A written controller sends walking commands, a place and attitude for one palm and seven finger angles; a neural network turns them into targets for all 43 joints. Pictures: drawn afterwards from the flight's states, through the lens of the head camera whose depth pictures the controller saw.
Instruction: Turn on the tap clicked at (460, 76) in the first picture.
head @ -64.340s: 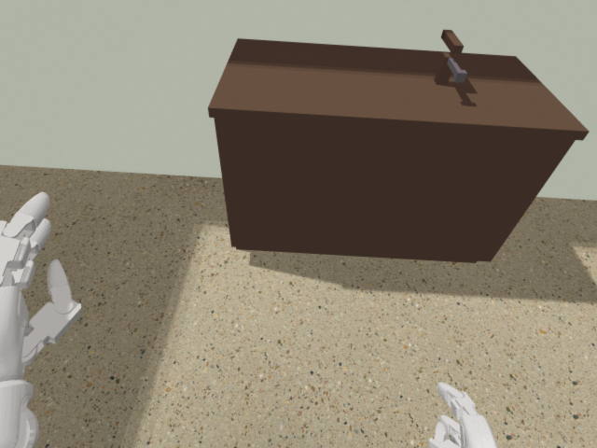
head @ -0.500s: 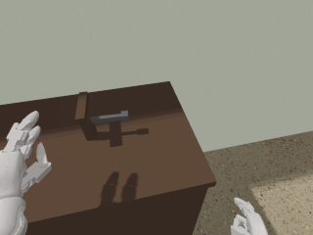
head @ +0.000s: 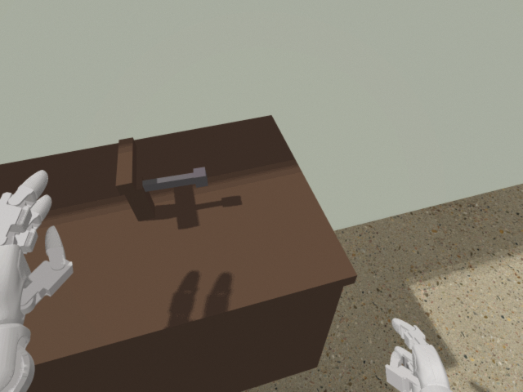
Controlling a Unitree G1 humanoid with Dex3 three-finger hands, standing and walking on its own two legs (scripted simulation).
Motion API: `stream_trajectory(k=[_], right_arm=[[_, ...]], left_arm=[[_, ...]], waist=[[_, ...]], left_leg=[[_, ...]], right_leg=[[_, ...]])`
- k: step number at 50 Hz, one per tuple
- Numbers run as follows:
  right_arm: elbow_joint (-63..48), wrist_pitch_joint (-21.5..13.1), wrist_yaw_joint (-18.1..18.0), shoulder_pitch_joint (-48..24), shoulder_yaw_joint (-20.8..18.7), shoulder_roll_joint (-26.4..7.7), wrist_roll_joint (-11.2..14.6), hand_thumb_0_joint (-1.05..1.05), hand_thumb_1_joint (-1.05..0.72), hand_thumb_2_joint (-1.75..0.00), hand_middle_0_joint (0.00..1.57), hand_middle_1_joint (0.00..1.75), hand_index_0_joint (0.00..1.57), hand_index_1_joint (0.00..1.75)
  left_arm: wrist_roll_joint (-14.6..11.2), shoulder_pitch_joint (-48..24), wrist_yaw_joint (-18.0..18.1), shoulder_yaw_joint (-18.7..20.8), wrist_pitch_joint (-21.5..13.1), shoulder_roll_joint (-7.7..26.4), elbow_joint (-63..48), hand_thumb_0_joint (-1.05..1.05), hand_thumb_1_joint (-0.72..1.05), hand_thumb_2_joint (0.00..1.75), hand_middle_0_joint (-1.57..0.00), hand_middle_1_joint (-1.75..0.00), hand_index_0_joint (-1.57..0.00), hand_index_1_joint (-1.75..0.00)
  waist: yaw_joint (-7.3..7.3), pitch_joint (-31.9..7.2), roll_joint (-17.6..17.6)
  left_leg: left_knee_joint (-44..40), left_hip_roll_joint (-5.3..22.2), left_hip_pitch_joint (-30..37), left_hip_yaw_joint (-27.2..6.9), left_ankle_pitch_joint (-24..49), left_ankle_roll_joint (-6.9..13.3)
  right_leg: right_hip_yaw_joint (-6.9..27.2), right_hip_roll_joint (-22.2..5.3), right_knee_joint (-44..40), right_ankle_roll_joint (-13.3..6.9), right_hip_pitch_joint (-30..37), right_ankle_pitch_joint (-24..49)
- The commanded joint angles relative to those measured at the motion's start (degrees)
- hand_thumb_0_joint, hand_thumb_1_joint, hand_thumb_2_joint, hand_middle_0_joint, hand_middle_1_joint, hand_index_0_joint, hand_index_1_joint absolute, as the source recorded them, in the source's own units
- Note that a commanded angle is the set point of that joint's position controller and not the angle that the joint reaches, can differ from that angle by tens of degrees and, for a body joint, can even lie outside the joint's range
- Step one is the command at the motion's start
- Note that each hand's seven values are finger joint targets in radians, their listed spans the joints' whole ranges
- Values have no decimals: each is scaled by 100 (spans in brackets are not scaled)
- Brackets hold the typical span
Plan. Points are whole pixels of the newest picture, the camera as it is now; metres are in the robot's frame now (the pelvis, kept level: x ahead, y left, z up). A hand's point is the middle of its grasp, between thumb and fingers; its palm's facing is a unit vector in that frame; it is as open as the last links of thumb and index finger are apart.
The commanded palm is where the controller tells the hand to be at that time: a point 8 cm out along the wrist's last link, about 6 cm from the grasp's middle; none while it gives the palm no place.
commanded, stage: step back with the hand held close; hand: left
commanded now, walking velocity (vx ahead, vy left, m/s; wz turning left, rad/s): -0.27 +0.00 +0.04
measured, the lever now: (200, 177) +0.50 +0.18 +0.04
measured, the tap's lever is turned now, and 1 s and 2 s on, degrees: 86 86 86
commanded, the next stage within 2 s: stop stepping back and stand still in 1.04 s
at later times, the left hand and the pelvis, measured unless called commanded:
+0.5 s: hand (41, 321) +0.15 +0.25 +0.15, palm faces +0.41 -0.82 -0.39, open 7.4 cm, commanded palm +0.10 +0.29 +0.18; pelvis -0.05 +0.01 -0.01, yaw +1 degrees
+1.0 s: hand out of the picture +0.07 +0.25 +0.15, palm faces +0.40 -0.83 -0.38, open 7.4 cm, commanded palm +0.01 +0.30 +0.18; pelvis -0.13 +0.01 -0.01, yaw +4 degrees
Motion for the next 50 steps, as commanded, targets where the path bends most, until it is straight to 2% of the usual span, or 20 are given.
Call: stream_trajectory(k=[1, 3, 8, 13, 18, 22, 23, 25, 27, 29, 31, 35, 38, 39, 40, 42, 43, 45, 47, 50], right_arm=[[-1156, -214, -121, -623, -270, -621, 44, 0, -90, -90, 20, 30, 20, 30], [-1187, -199, -152, -647, -280, -657, 28, 0, -90, -90, 20, 30, 20, 30], [-1166, -343, -210, -534, -322, -665, -8, 0, -90, -90, 20, 30, 20, 30], [-1094, -504, -219, -340, -363, -714, -6, 0, -90, -90, 20, 30, 20, 30], [-999, -539, -250, -247, -356, -682, 8, 0, -90, -90, 20, 30, 20, 30], [-844, -526, -203, -116, -333, -536, 36, 0, -90, -90, 20, 30, 20, 30], [-812, -511, -180, -103, -338, -529, 35, 0, -90, -90, 20, 30, 20, 30], [-900, -489, -134, -166, -300, -515, 47, 0, -90, -90, 20, 30, 20, 30], [-971, -471, -145, -315, -289, -594, 22, 0, -90, -90, 20, 30, 20, 30], [-1006, -458, -181, -405, -305, -643, -31, 0, -90, -90, 20, 30, 20, 30], [-997, -521, -133, -275, -346, -510, -79, 0, -90, -90, 20, 30, 20, 30], [-875, -627, -95, -60, -404, -508, -101, 0, -90, -90, 20, 30, 20, 30], [-851, -665, -113, -28, -411, -542, -57, 0, -90, -90, 20, 30, 20, 30], [-839, -637, -122, -23, -412, -504, -39, 0, -90, -90, 20, 30, 20, 30], [-896, -625, -124, -51, -429, -493, -15, 0, -90, -90, 20, 30, 20, 30], [-708, -606, -112, 44, -465, -411, 28, 0, -90, -90, 20, 30, 20, 30], [-670, -581, -105, -35, -428, -433, -42, 0, -90, -90, 20, 30, 20, 30], [-738, -575, -85, -168, -250, -241, -31, 0, -90, -90, 20, 30, 20, 30], [-759, -570, -137, -274, -200, -254, -45, 0, -90, -90, 20, 30, 20, 30], [-706, -582, -186, -14, -245, -380, -85, 0, -90, -90, 20, 30, 20, 30]], left_arm=[[52, 234, 57, 577, -311, 1045, -1418, 0, 90, 90, -20, -30, -20, -30], [85, 32, 131, 869, -375, 1429, -1874, 0, 90, 90, -20, -30, -20, -30], [130, 187, 261, 1092, -532, 1549, -2253, 0, 90, 90, -20, -30, -20, -30], [209, 460, 281, 910, -548, 1148, -1881, 0, 90, 90, -20, -30, -20, -30], [220, 166, 293, 717, -439, 1067, -1650, 0, 90, 90, -20, -30, -20, -30], [172, -234, 371, 495, -359, 1056, -1660, 0, 90, 90, -20, -30, -20, -30], [172, -339, 407, 608, -358, 1227, -1868, 0, 90, 90, -20, -30, -20, -30], [159, -299, 433, 653, -409, 1263, -2140, 0, 90, 90, -20, -30, -20, -30], [167, -61, 465, 881, -501, 1406, -2412, 0, 90, 90, -20, -30, -20, -30], [187, 245, 493, 1070, -590, 1417, -2686, 0, 90, 90, -20, -30, -20, -30], [165, 614, 431, 1251, -636, 1458, -2600, 0, 90, 90, -20, -30, -20, -30], [154, 649, 319, 1107, -678, 1188, -2478, 0, 90, 90, -20, -30, -20, -30], [180, 735, 298, 1046, -634, 1159, -2141, 0, 90, 90, -20, -30, -20, -30], [181, 581, 295, 887, -611, 1035, -2071, 0, 90, 90, -20, -30, -20, -30], [160, 408, 328, 853, -593, 1111, -2040, 0, 90, 90, -20, -30, -20, -30], [126, 333, 432, 725, -465, 1123, -1970, 0, 90, 90, -20, -30, -20, -30], [169, 253, 462, 825, -398, 1257, -2026, 0, 90, 90, -20, -30, -20, -30], [230, 140, 427, 825, -377, 1247, -2188, 0, 90, 90, -20, -30, -20, -30], [248, 192, 436, 956, -464, 1320, -2236, 0, 90, 90, -20, -30, -20, -30], [206, 325, 435, 978, -612, 1277, -2524, 0, 90, 90, -20, -30, -20, -30]], waist=[[11, -890, -267], [7, -845, -170], [-19, -808, 413], [-90, -751, 651], [-172, -521, -470], [-257, -548, -1537], [-291, -757, -1463], [-315, -831, -1181], [-232, -612, -280], [-126, -736, 968], [-96, -922, 1096], [-109, -1086, 631], [-153, -994, 147], [-193, -958, -410], [-231, -804, -1030], [-191, -830, -1748], [-166, -853, -1501], [-275, -906, -1609], [-225, -861, -1548], [-297, -956, -831]], left_leg=[[-301, 692, 426, -790, 1407, 209], [-438, 701, 112, -947, 968, 210], [-792, 788, -566, -1230, -407, 264], [-1214, 944, -1225, -1515, -1910, 374], [-489, 671, -1005, -1164, -1806, 255], [1616, 132, -325, -524, -1048, -25], [1821, 83, -293, -472, -894, -71], [1312, 182, -345, -595, -475, -38], [130, 522, -608, -1055, -139, 143], [-654, 1197, -878, -1838, 623, 420], [-836, 1319, -1264, -1818, 500, 481], [-410, 1424, -852, -1560, 1630, 431], [-1, 1098, -942, -1195, 764, 258], [306, 844, -1208, -900, -144, 109], [798, 429, -1376, -569, -1500, -58], [2957, -17, -777, -303, -1682, -229], [3480, 1, -960, -396, -1712, -233], [3016, 174, -1015, -349, -1497, -187], [1989, 183, -813, -167, -1445, -154], [-326, 98, -133, 128, -692, -59]], right_leg=[[599, -803, -193, 178, -351, 1281], [637, -797, -145, 108, -337, 948], [564, -623, 147, 114, -262, 268], [406, -377, 577, 212, -49, -230], [876, -768, -31, 56, -792, -518], [1832, -1953, -947, -569, -1706, -501], [1887, -2132, -836, -710, -1498, 193], [1478, -2070, -272, -604, -1143, 1131], [1006, -1445, 343, -233, -1040, 729], [377, -592, 1070, 203, -727, 312], [391, -436, 1440, 229, -406, -568], [446, -421, 1139, 245, -419, -263], [669, -669, 539, 165, -363, 723], [990, -1014, 325, 7, -403, 1033], [1706, -1589, -210, -262, -801, 616], [2515, -2587, -1319, -808, -1719, -1090], [2559, -2606, -1305, -972, -1607, -578], [1684, -2232, -690, -695, -1190, 783], [1233, -1934, -385, -483, -1009, 1044], [960, -1586, 146, -123, -874, 580]])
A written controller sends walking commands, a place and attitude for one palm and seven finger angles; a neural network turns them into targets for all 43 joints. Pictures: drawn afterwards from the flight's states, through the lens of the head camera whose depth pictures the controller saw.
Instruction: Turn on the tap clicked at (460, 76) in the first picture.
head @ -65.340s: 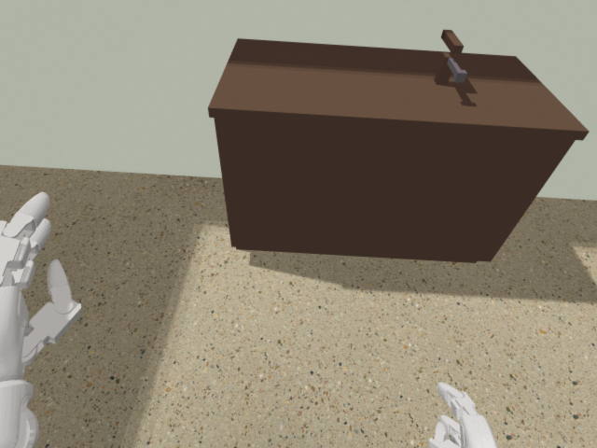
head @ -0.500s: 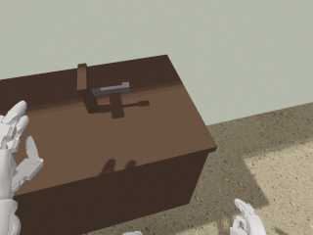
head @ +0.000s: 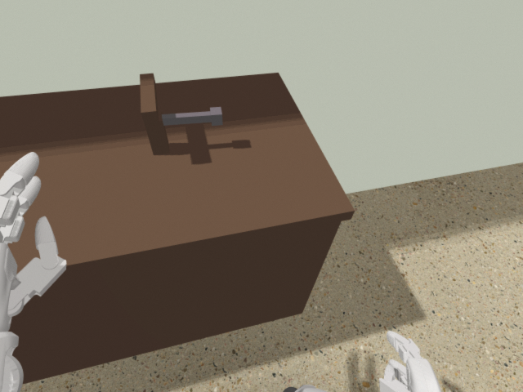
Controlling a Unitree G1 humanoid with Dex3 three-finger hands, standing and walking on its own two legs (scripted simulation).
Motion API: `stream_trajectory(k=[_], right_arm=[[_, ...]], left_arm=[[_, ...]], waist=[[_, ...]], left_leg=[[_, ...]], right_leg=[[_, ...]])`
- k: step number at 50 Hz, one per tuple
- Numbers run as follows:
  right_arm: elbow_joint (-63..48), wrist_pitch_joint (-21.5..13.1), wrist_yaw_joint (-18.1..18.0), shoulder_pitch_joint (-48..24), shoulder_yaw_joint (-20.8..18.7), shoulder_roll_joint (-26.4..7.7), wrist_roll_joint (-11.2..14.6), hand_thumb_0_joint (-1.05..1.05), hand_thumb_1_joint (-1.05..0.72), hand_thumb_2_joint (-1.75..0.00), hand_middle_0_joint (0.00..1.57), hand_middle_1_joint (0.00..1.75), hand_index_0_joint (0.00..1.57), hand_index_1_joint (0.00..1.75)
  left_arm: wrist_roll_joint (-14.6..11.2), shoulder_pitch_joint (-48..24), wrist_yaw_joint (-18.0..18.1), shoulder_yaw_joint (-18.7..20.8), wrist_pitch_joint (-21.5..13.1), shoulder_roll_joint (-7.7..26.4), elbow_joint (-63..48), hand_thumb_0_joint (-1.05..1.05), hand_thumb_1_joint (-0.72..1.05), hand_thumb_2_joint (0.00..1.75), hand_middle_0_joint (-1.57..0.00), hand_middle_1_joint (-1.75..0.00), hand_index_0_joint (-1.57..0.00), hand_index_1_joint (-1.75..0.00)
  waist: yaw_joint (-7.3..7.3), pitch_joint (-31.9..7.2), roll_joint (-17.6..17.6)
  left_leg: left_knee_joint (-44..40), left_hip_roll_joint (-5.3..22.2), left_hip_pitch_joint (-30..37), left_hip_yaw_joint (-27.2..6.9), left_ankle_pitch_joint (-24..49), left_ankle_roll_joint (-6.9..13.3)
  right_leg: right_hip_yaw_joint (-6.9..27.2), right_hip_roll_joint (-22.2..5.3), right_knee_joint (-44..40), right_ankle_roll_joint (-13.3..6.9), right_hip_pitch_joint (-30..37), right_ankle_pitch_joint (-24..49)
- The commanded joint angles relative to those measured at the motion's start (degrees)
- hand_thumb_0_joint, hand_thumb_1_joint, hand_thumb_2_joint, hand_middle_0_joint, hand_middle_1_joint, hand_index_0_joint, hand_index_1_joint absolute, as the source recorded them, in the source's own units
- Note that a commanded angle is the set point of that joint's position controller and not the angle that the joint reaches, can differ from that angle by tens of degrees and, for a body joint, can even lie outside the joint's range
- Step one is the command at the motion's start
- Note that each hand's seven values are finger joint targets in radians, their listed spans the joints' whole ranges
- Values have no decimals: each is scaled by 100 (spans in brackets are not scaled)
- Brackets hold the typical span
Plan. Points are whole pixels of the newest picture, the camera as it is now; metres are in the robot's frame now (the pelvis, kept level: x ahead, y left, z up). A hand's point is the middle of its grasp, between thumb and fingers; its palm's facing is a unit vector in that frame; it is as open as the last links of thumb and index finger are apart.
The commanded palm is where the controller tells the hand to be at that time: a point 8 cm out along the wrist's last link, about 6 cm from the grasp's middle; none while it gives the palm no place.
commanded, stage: step back with the hand held close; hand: left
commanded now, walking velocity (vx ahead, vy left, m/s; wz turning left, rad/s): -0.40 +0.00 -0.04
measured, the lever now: (216, 116) +0.64 +0.13 +0.05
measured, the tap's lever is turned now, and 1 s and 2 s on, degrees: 86 86 86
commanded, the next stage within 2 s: stop stepping back and stand still in 0.04 s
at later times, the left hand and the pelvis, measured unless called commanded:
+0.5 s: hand out of the picture +0.10 +0.21 +0.16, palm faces +0.28 -0.88 -0.37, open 7.4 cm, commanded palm +0.05 +0.26 +0.19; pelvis -0.13 -0.01 -0.01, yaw -4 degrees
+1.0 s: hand out of the picture +0.06 +0.16 +0.17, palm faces +0.28 -0.88 -0.39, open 7.4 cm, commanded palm +0.01 +0.22 +0.19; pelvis -0.17 -0.05 -0.01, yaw -3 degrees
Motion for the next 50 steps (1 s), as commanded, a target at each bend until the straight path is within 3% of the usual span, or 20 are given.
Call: stream_trajectory(k=[1, 2, 3, 7, 11, 14, 16, 17, 21, 25, 27, 28, 32, 37, 39, 40, 41, 44, 47, 50], right_arm=[[-916, -392, -148, -235, -323, -760, -33, 0, -90, -90, 20, 30, 20, 30], [-977, -484, -141, -261, -392, -908, -51, 0, -90, -90, 20, 30, 20, 30], [-924, -579, -135, -280, -450, -812, -100, 0, -90, -90, 20, 30, 20, 30], [-642, -829, 55, -153, -581, -771, 1, 0, -90, -90, 20, 30, 20, 30], [-864, -783, 132, -165, -452, -790, 152, 0, -90, -90, 20, 30, 20, 30], [-887, -563, 72, -214, -383, -703, 141, 0, -90, -90, 20, 30, 20, 30], [-985, -539, 26, -475, -346, -580, 188, 0, -90, -90, 20, 30, 20, 30], [-757, -563, 7, -380, -390, -627, 199, 0, -90, -90, 20, 30, 20, 30], [-599, -295, 52, -635, -279, -545, 131, 0, -90, -90, 20, 30, 20, 30], [-607, -482, -83, -380, -253, -673, 93, 0, -90, -90, 20, 30, 20, 30], [-745, -585, -110, -259, -372, -940, 14, 0, -90, -90, 20, 30, 20, 30], [-777, -628, -78, -324, -436, -885, 59, 0, -90, -90, 20, 30, 20, 30], [-300, -621, 124, -135, -392, -733, 173, 0, -90, -90, 20, 30, 20, 30], [-477, -461, -11, -71, -355, -849, 81, 0, -90, -90, 20, 30, 20, 30], [-539, -444, -27, -145, -339, -831, 90, 0, -90, -90, 20, 30, 20, 30], [-522, -447, -21, -169, -377, -793, 85, 0, -90, -90, 20, 30, 20, 30], [-605, -446, -5, -308, -423, -718, 102, 0, -90, -90, 20, 30, 20, 30], [-472, -582, 111, -254, -590, -969, 162, 0, -90, -90, 20, 30, 20, 30], [-389, -395, 135, -374, -379, -574, 136, 0, -90, -90, 20, 30, 20, 30], [-499, -431, 22, -449, -381, -601, 120, 0, -90, -90, 20, 30, 20, 30]], left_arm=[[-41, -293, 130, 921, -626, 1108, -1636, 0, 90, 90, -20, -30, -20, -30], [-33, -430, 157, 962, -718, 1078, -1831, 0, 90, 90, -20, -30, -20, -30], [5, -445, 211, 1082, -718, 1220, -1768, 0, 90, 90, -20, -30, -20, -30], [-112, -639, 77, 881, -660, 807, -1486, 0, 90, 90, -20, -30, -20, -30], [-19, -541, 8, 634, -449, 549, -659, 0, 90, 90, -20, -30, -20, -30], [131, -844, -43, 533, -286, 684, -331, 0, 90, 90, -20, -30, -20, -30], [60, -1212, -56, 744, -249, 1172, -645, 0, 90, 90, -20, -30, -20, -30], [-31, -1182, -113, 664, -222, 1006, -526, 0, 90, 90, -20, -30, -20, -30], [19, -523, -104, 894, -226, 1126, -884, 0, 90, 90, -20, -30, -20, -30], [44, -548, 90, 972, -320, 1150, -1328, 0, 90, 90, -20, -30, -20, -30], [98, -1129, 147, 880, -402, 1037, -1535, 0, 90, 90, -20, -30, -20, -30], [215, -1270, 129, 892, -456, 1067, -1232, 0, 90, 90, -20, -30, -20, -30], [200, -790, 23, 628, -403, 746, -258, 0, 90, 90, -20, -30, -20, -30], [137, -467, -104, 596, -319, 659, -182, 0, 90, 90, -20, -30, -20, -30], [155, -624, -124, 670, -308, 779, -231, 0, 90, 90, -20, -30, -20, -30], [190, -746, -124, 709, -329, 897, -350, 0, 90, 90, -20, -30, -20, -30], [196, -928, -118, 817, -361, 1122, -541, 0, 90, 90, -20, -30, -20, -30], [126, -1322, -136, 859, -497, 1304, -1267, 0, 90, 90, -20, -30, -20, -30], [116, -394, -56, 1078, -460, 1299, -1358, 0, 90, 90, -20, -30, -20, -30], [66, -341, 36, 1071, -431, 1140, -1343, 0, 90, 90, -20, -30, -20, -30]], waist=[[2, -899, 824], [16, -853, 2167], [-33, -905, 2542], [10, -616, 1746], [36, -314, 1797], [-18, -471, 243], [-41, -403, -1664], [-62, -479, -1665], [-154, -362, -343], [-97, -796, 635], [-166, -297, 3117], [-105, -135, 2690], [-69, 172, 1097], [-54, -252, 1385], [-32, -441, 768], [-25, -550, -61], [-20, -627, -1083], [-49, -482, -765], [-113, -523, -27], [-95, -682, 358]], left_leg=[[-2630, 541, 740, -403, 758, 333], [-2872, 1577, 776, -1574, 1816, 768], [-2797, 2252, 998, -1941, 3318, 1027], [-2169, 1779, 908, -651, 4382, 858], [-2369, 1466, 46, -509, 313, 501], [-280, 443, -486, 88, -1088, 222], [2856, -228, -910, -10, -214, 20], [3013, -80, -714, -346, 209, -15], [1557, 198, 526, -141, 509, 138], [-1987, 35, 1243, 125, -103, 409], [-3620, 1469, 977, -2431, -675, 1173], [-3561, 1846, 515, -2846, -64, 1443], [-2860, 1439, 505, -1658, 773, 1222], [-2021, 1049, 115, -842, 471, 773], [-927, 644, -266, -524, -120, 616], [136, 245, -678, -149, -403, 509], [1629, -216, -1228, 49, -471, 327], [2643, 156, -757, -735, 424, 150], [1164, 321, 321, -397, 508, 261], [-983, 91, 1220, 74, 566, 332]], right_leg=[[665, -539, 67, -109, 589, -336], [127, 175, 1229, 181, 59, -1041], [164, 465, 2644, 230, -560, -2446], [641, 310, 3115, 189, -615, -1996], [204, 166, 733, 117, 745, -1605], [163, 60, -859, -47, 1522, -1066], [2277, -1462, -1941, -842, 741, -1331], [2108, -1346, -2007, -773, 443, -2414], [996, -929, -1501, -670, -969, -2804], [528, -460, -121, -493, -140, -2917], [-304, 818, 3466, -40, -1051, -2638], [257, 559, 4476, -65, -1361, -2311], [338, 150, 3950, -3, -1456, -1419], [-414, 378, 287, 20, 1011, -1179], [-500, 378, -658, 9, 1907, -590], [83, -106, -928, -230, 2226, -628], [1903, -1188, -1555, -726, 2156, -1213], [2662, -1841, -1744, -1286, 758, -1689], [1120, -1353, -1115, -914, -65, -1266], [615, -925, -600, -668, -131, -1840]])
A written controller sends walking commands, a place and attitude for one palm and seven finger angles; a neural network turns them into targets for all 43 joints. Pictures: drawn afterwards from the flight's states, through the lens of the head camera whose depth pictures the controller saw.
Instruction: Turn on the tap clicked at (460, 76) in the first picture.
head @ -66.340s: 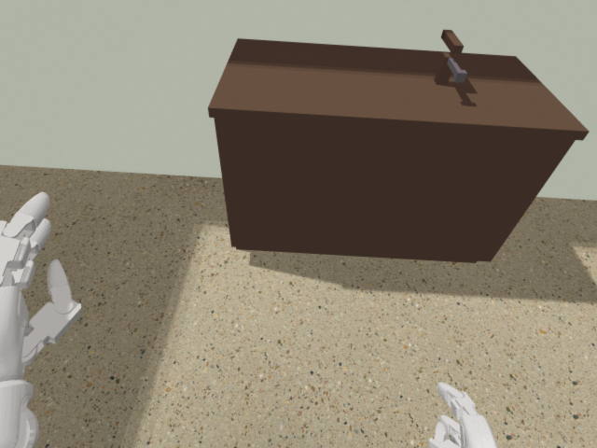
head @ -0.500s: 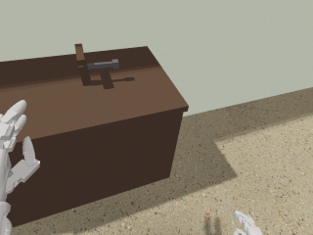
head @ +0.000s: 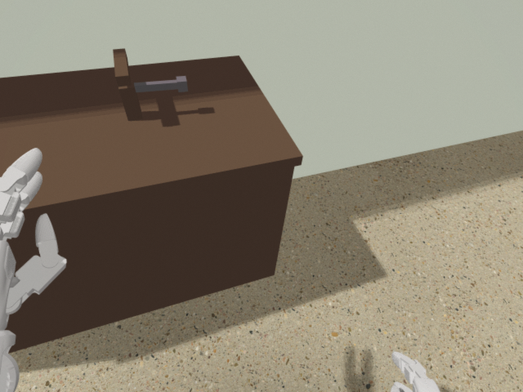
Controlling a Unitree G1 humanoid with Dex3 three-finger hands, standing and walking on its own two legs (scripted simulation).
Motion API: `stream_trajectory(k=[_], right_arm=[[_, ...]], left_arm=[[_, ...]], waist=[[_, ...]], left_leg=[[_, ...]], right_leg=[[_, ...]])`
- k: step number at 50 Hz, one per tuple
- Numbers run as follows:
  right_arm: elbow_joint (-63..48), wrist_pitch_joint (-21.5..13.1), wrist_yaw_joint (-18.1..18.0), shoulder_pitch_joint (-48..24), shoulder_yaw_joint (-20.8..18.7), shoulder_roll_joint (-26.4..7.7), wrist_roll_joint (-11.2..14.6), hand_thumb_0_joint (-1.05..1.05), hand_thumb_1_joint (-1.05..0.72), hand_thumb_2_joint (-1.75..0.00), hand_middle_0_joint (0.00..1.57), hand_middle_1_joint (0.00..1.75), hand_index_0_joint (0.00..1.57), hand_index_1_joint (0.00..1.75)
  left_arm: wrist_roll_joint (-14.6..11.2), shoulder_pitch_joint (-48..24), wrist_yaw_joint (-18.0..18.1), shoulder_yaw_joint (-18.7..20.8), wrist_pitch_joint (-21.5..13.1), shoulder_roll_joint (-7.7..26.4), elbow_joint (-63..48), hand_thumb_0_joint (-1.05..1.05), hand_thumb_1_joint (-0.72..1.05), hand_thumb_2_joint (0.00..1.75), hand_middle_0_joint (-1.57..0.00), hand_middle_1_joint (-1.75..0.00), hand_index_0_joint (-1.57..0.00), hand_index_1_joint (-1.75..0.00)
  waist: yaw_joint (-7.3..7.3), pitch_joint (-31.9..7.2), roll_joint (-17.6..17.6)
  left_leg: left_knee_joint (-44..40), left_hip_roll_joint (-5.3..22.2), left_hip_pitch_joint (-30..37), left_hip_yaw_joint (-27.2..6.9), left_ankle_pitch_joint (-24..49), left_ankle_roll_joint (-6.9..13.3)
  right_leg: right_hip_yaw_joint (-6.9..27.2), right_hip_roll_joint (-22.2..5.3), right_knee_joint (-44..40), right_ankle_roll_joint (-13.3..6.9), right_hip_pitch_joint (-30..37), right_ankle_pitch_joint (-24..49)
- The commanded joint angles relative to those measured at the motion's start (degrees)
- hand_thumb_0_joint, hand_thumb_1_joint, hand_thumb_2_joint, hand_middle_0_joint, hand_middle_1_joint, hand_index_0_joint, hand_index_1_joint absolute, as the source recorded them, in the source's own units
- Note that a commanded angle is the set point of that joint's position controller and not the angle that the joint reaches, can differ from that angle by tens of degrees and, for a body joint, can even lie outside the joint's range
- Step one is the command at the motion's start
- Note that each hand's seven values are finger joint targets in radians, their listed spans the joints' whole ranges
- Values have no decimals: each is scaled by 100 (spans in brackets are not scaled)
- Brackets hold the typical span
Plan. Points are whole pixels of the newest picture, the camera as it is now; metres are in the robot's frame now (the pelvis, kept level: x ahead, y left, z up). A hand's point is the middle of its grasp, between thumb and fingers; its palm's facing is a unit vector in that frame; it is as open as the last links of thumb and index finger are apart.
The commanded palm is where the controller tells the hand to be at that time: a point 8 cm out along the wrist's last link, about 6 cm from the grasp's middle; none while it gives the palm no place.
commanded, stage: stop stepping back and stand still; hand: left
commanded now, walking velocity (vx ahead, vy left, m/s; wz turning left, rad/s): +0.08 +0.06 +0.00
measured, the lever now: (182, 84) +0.79 +0.23 +0.05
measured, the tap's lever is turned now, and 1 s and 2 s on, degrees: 86 86 86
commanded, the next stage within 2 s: stand and check the lever's angle in 0.08 s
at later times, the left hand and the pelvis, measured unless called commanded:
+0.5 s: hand (50, 269) +0.21 +0.23 +0.17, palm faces +0.40 -0.82 -0.41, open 7.4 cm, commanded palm +0.15 +0.28 +0.20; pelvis +0.01 -0.01 +0.01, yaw +3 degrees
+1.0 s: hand (29, 276) +0.20 +0.25 +0.18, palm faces +0.46 -0.81 -0.37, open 7.4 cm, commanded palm +0.15 +0.28 +0.20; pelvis +0.01 -0.01 +0.02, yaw +3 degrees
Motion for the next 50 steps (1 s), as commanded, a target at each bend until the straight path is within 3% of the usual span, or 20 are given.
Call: stream_trajectory(k=[1, 2, 3, 5, 7, 9, 12, 14, 15, 17, 23, 26, 28, 32, 35, 38, 41, 44, 46, 50], right_arm=[[-1019, -368, -203, -522, -244, -647, -1, 0, -90, -90, 20, 30, 20, 30], [-1096, -391, -250, -471, -285, -763, -37, 0, -90, -90, 20, 30, 20, 30], [-1175, -424, -282, -400, -351, -898, -58, 0, -90, -90, 20, 30, 20, 30], [-967, -493, -237, -309, -239, -622, -74, 0, -90, -90, 20, 30, 20, 30], [-829, -484, -114, -217, -301, -758, 3, 0, -90, -90, 20, 30, 20, 30], [-957, -478, -128, -278, -270, -812, 45, 0, -90, -90, 20, 30, 20, 30], [-1057, -402, -134, -370, -204, -755, 62, 0, -90, -90, 20, 30, 20, 30], [-1206, -375, -132, -537, -236, -656, 80, 0, -90, -90, 20, 30, 20, 30], [-1190, -383, -114, -389, -360, -735, 107, 0, -90, -90, 20, 30, 20, 30], [-1169, -386, -80, -437, -350, -753, 93, 0, -90, -90, 20, 30, 20, 30], [-1165, -306, -243, -626, -226, -604, -27, 0, -90, -90, 20, 30, 20, 30], [-1263, -372, -268, -516, -333, -782, 27, 0, -90, -90, 20, 30, 20, 30], [-1163, -447, -236, -513, -226, -611, -10, 0, -90, -90, 20, 30, 20, 30], [-1139, -365, -128, -497, -250, -777, 113, 0, -90, -90, 20, 30, 20, 30], [-1284, -312, -94, -349, -398, -792, 164, 0, -90, -90, 20, 30, 20, 30], [-1269, -256, -115, -557, -256, -668, 102, 0, -90, -90, 20, 30, 20, 30], [-1264, -269, -199, -623, -137, -605, 8, 0, -90, -90, 20, 30, 20, 30], [-1280, -329, -307, -682, -225, -817, 1, 0, -90, -90, 20, 30, 20, 30], [-1253, -347, -315, -714, -146, -702, -1, 0, -90, -90, 20, 30, 20, 30], [-1177, -419, -305, -631, -153, -736, -16, 0, -90, -90, 20, 30, 20, 30]], left_arm=[[-48, -304, 274, 980, -397, 1125, -1248, 0, 90, 90, -20, -30, -20, -30], [-65, -351, 305, 984, -410, 1081, -1242, 0, 90, 90, -20, -30, -20, -30], [-75, -231, 347, 959, -398, 1001, -1101, 0, 90, 90, -20, -30, -20, -30], [63, -519, 317, 1014, -423, 1195, -927, 0, 90, 90, -20, -30, -20, -30], [35, -460, 214, 802, -414, 872, -423, 0, 90, 90, -20, -30, -20, -30], [-16, -471, 177, 599, -344, 718, -321, 0, 90, 90, -20, -30, -20, -30], [10, -518, 110, 427, -228, 644, -214, 0, 90, 90, -20, -30, -20, -30], [-42, -509, 85, 565, -252, 908, -338, 0, 90, 90, -20, -30, -20, -30], [-111, -586, 76, 589, -290, 911, -573, 0, 90, 90, -20, -30, -20, -30], [-109, -506, 116, 753, -373, 1112, -963, 0, 90, 90, -20, -30, -20, -30], [-28, -303, 336, 828, -362, 1053, -1156, 0, 90, 90, -20, -30, -20, -30], [-73, -267, 372, 749, -352, 960, -1203, 0, 90, 90, -20, -30, -20, -30], [-8, -271, 314, 761, -290, 1006, -968, 0, 90, 90, -20, -30, -20, -30], [-5, -261, 175, 563, -235, 750, -319, 0, 90, 90, -20, -30, -20, -30], [-158, 23, 113, 552, -239, 753, -206, 0, 90, 90, -20, -30, -20, -30], [-176, -69, 142, 748, -305, 1015, -572, 0, 90, 90, -20, -30, -20, -30], [-117, -378, 248, 589, -375, 929, -920, 0, 90, 90, -20, -30, -20, -30], [-106, -574, 319, 470, -357, 856, -1015, 0, 90, 90, -20, -30, -20, -30], [-40, -528, 316, 434, -264, 799, -734, 0, 90, 90, -20, -30, -20, -30], [-19, -710, 307, 338, -255, 701, -265, 0, 90, 90, -20, -30, -20, -30]], waist=[[-12, -706, 491], [-3, -719, 1387], [13, -620, 2553], [-117, -351, 2137], [-13, -169, 944], [77, -245, 824], [96, -407, 158], [2, -430, -1033], [62, -470, -1239], [84, -529, -789], [66, -886, 370], [133, -946, 1734], [44, -598, 1883], [164, -432, 258], [71, -497, -1050], [111, -500, -214], [41, -681, 246], [208, -517, 1073], [205, -219, 1044], [192, -164, 126]], left_leg=[[-2582, -12, 1565, 198, 41, 110], [-3297, 259, 1585, -280, -146, 291], [-3800, 1187, 1799, -1721, 359, 709], [-3521, 1474, 1451, -2131, 2177, 1090], [-3130, 1368, 1281, -1488, 2919, 916], [-2854, 1134, 1088, -980, 2921, 611], [-1759, 552, 480, -493, 1045, 294], [-246, -282, -225, 3, -473, -37], [293, -286, -65, -169, -586, -116], [313, -26, 105, -443, -326, -112], [-2874, -76, 1419, 131, 814, 1], [-3361, 1207, 2208, -1226, 2639, 518], [-3188, 1216, 2137, -1272, 3831, 565], [-2183, 813, 1090, -654, 2693, 274], [-1206, -195, 339, -31, -78, -118], [-1462, 47, 401, -270, -350, -67], [-2932, 82, 1392, -146, 807, -8], [-3509, 780, 1456, -982, 753, 303], [-3681, 684, 796, -976, -281, 301], [-3160, 317, 754, -585, 23, 135]], right_leg=[[852, -1015, -698, -391, -558, -1115], [615, -531, 258, -258, -547, -1137], [34, 249, 1799, 65, -1197, -1592], [577, 45, 2626, 151, -1591, -1504], [718, -98, 1687, 156, -1157, -924], [456, -95, 163, 165, -145, -546], [307, -133, -1617, 188, 1399, 1165], [2280, -1444, -2248, -472, 1332, 1069], [2666, -1753, -2449, -716, 1024, 480], [2642, -1829, -2043, -977, 666, 1052], [1330, -1036, -1104, -422, 656, 714], [503, 78, 290, 137, -86, -476], [410, 132, 293, 172, -334, -1003], [489, -82, -1840, 131, 1429, 1399], [2095, -1361, -2237, -492, 1550, 1792], [2158, -1553, -2094, -684, 1242, 1399], [1427, -917, -1714, -306, 850, 325], [972, -141, -1333, 71, 571, -226], [928, -113, -1601, 131, 831, -360], [1305, -367, -2159, 14, 946, -307]])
